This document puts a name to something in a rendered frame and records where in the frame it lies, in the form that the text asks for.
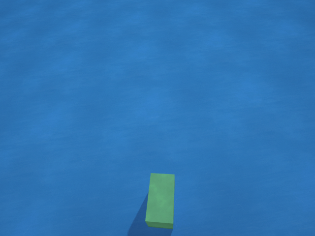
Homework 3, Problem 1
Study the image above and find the carton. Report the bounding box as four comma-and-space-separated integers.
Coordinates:
145, 173, 175, 229

